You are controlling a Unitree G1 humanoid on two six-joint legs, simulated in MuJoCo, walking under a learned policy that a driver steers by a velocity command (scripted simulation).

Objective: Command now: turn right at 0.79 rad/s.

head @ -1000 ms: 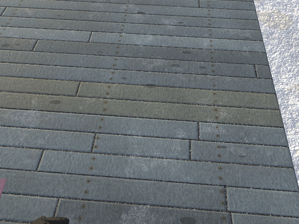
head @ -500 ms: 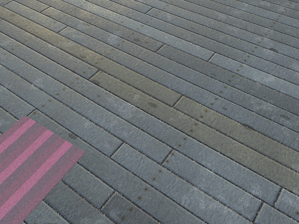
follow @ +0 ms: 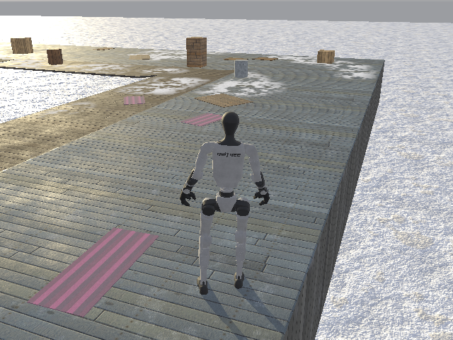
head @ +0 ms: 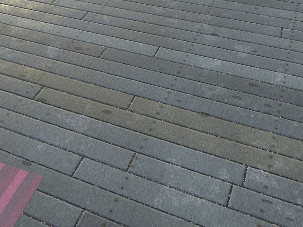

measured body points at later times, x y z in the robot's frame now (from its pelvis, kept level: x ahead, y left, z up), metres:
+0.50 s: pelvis +0.09 +0.00 +0.02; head +0.10 -0.01 +0.47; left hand +0.32 +0.21 -0.06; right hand +0.17 -0.32 -0.06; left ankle +0.18 +0.11 -0.70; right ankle +0.02 -0.09 -0.72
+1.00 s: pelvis +0.42 -0.04 -0.01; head +0.47 -0.02 +0.44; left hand +0.73 +0.16 -0.03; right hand +0.33 -0.30 -0.12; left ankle +0.18 +0.10 -0.70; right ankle +0.55 -0.18 -0.72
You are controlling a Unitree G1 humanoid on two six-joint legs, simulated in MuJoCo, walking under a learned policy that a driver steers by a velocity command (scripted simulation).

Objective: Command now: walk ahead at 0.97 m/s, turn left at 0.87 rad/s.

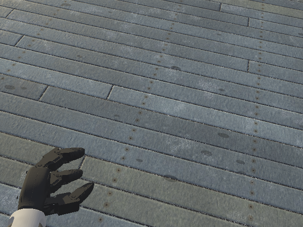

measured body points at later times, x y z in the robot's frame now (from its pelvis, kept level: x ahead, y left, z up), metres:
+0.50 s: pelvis +0.41 +0.12 +0.00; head +0.45 +0.15 +0.44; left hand +0.36 +0.38 -0.14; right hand +0.66 -0.08 -0.08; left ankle +0.48 +0.23 -0.71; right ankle +0.25 -0.13 -0.59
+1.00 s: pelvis +0.84 +0.15 -0.01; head +0.86 +0.14 +0.44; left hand +0.93 +0.43 -0.12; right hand +1.01 -0.12 -0.09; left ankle +0.69 +0.34 -0.57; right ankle +0.93 +0.12 -0.71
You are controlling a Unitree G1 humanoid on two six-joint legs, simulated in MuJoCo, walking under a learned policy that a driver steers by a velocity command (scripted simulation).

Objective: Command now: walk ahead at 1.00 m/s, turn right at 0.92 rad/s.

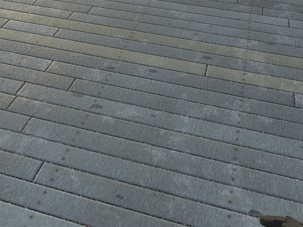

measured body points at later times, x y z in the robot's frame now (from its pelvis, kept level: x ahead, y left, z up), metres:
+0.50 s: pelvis +0.40 +0.05 +0.03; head +0.41 +0.03 +0.48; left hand +0.66 +0.23 -0.05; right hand +0.36 -0.25 -0.07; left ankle +0.48 +0.17 -0.70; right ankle +0.30 -0.01 -0.59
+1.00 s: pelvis +0.61 -0.09 +0.03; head +0.63 -0.14 +0.48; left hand +0.89 +0.00 -0.06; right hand +0.54 -0.40 -0.08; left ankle +0.74 +0.03 -0.65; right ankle +0.63 -0.20 -0.70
